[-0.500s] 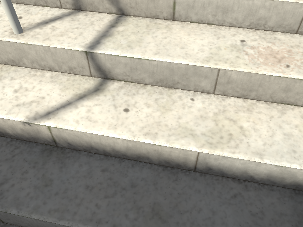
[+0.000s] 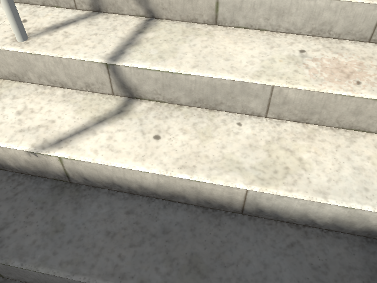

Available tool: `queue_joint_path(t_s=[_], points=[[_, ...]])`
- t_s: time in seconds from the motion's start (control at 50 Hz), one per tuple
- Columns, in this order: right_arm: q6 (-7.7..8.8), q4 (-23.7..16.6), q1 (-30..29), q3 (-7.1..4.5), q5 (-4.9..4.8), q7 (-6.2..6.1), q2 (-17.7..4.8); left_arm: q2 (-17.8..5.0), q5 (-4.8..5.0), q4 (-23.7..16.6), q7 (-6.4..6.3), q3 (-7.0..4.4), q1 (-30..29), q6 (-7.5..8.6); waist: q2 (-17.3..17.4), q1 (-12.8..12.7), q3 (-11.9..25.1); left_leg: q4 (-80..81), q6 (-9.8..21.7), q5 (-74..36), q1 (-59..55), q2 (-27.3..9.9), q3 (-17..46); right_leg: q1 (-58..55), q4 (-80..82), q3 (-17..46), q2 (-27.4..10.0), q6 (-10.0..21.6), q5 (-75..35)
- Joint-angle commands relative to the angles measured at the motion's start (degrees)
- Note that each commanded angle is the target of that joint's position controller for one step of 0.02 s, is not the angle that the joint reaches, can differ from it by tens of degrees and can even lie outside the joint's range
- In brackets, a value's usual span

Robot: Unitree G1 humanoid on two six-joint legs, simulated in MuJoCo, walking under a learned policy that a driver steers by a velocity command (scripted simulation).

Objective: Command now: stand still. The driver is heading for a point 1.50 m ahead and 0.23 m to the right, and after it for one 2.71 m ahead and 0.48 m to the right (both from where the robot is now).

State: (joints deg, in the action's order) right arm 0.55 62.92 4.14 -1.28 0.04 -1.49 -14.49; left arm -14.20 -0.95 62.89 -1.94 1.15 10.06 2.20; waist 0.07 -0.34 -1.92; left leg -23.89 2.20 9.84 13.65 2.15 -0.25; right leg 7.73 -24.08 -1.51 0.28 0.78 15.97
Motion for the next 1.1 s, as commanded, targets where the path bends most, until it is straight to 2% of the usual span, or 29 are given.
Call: queue_joint_path(t_s=[0.02,0.76,0.78,0.8,0.82,0.84,0.88,0.9,0.96,1.0,1.02,1.04,1.06,1.08,1.1], points=[[0.52,-2.13,-1.37,-1.01,-0.01,-0.17,-6.82,-6.55,0.02,-1.57,-0.19,-0.98,1.34,0.44,-0.11,0.02,2.84,2.78,2.49,-7.66,-6.01,-4.53,5.02,5.25,4.73,3.01,-3.00,0.62,-5.17],[0.56,-1.93,0.94,-1.15,-0.10,-0.40,-6.26,-5.47,0.14,-2.52,-0.33,-1.12,5.48,0.77,-0.25,0.13,2.13,1.83,2.64,-8.60,-5.58,-4.33,5.02,5.38,4.08,2.97,-2.78,0.51,-5.58],[0.53,-1.35,1.97,-0.91,0.05,-0.38,-5.28,-4.47,0.05,-1.77,-0.32,-0.89,6.71,0.73,-0.19,0.15,3.53,2.43,2.52,-3.84,-6.29,-4.00,4.70,4.70,4.68,2.56,-2.41,0.47,-1.51],[0.74,0.40,4.66,0.73,1.16,-0.25,-1.62,-0.42,-0.78,-1.91,-0.43,0.84,5.07,-0.11,-0.95,1.65,4.30,6.78,1.47,-0.17,-7.62,-6.85,7.47,3.74,8.42,7.15,-5.78,0.92,0.04],[0.82,0.71,4.00,0.32,1.10,-0.32,-3.28,-2.14,-0.63,-2.46,-0.39,0.39,3.87,-0.44,-0.38,1.39,0.88,7.24,1.16,2.47,-5.74,-5.97,7.45,3.39,8.29,6.57,-4.82,1.06,2.02],[0.93,0.53,3.13,0.03,0.98,-0.33,-4.94,-4.23,-0.64,-2.69,-0.28,-0.15,3.62,-0.51,-0.20,1.01,0.33,6.97,1.36,4.41,-4.91,-5.41,7.27,2.95,7.78,6.32,-4.42,1.45,3.50],[1.26,0.38,3.09,-0.20,0.69,-0.08,-5.70,-4.92,-0.49,-2.52,0.05,-0.50,4.88,-0.34,-0.50,0.59,-0.43,6.32,2.13,8.85,-3.34,-4.60,6.84,2.64,7.14,6.15,-3.89,2.25,7.28],[1.54,-0.38,1.67,-1.93,-1.49,-0.32,-9.46,-8.20,1.69,-2.07,-0.30,-2.00,6.53,0.59,0.16,-0.58,-2.83,3.76,2.63,16.29,-0.91,-1.71,4.18,4.95,4.42,2.26,-1.05,2.39,11.04],[2.93,-0.71,4.58,-1.62,-1.51,0.07,-5.22,-4.13,1.72,-1.49,-0.39,-1.77,9.54,2.23,-1.23,-0.37,-5.79,1.63,4.97,24.95,4.58,-2.76,6.20,7.65,3.37,5.55,-2.95,4.95,19.32],[4.63,-1.53,4.41,-1.47,-1.67,0.71,-3.62,-4.29,2.07,-1.37,-0.14,-2.20,11.61,3.43,-3.68,-0.95,-6.42,-2.94,5.61,21.77,8.79,-2.65,5.66,4.73,4.21,10.48,-6.10,7.80,19.28],[5.60,-2.50,2.91,-1.36,-1.55,1.14,-3.09,-5.79,2.33,-1.16,-0.02,-2.80,13.28,3.95,-5.70,-1.68,-6.17,-6.53,5.07,17.96,12.66,-1.38,3.48,0.53,6.10,14.62,-8.70,9.70,17.12],[6.54,-3.60,1.16,-1.25,-1.35,1.64,-2.42,-8.44,2.52,-0.70,0.09,-3.74,15.03,4.25,-9.05,-2.05,-5.92,-11.71,4.04,12.38,17.87,-0.07,0.23,-5.31,8.42,20.79,-13.35,12.17,9.49],[7.27,-4.73,-0.02,-1.15,-1.06,2.08,-2.45,-10.02,2.50,-0.33,0.22,-4.53,16.14,4.35,-10.10,-2.06,-5.78,-14.97,3.49,9.25,22.64,-1.28,-1.46,-10.17,8.56,25.04,-18.37,14.29,-1.18],[7.29,-5.43,-0.85,-1.33,-0.84,2.21,-3.46,-9.40,1.83,-0.56,0.56,-4.82,16.64,4.43,-8.18,-2.20,-5.12,-16.73,3.45,9.27,24.33,-1.96,-1.54,-12.29,7.11,25.72,-20.34,15.16,-11.04],[6.73,-5.23,0.29,-1.26,-0.84,2.25,-3.01,-8.87,1.91,-1.43,0.81,-5.06,15.75,4.04,-6.94,-1.37,-3.79,-17.93,2.97,12.61,23.83,-2.28,-2.21,-13.24,5.31,24.44,-20.71,15.06,-19.21]])
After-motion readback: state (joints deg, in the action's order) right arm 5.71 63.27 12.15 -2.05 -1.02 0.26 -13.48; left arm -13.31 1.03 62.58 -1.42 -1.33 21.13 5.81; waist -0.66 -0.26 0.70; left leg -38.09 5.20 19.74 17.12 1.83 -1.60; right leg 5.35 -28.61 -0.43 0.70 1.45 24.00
